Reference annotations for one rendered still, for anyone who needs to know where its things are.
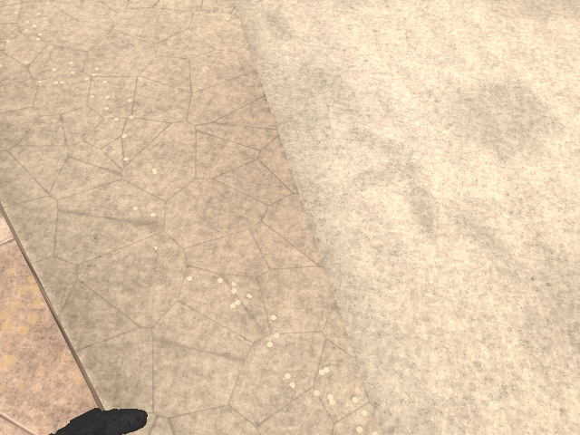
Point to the left robot hand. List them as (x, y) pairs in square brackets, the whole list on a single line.
[(112, 422)]

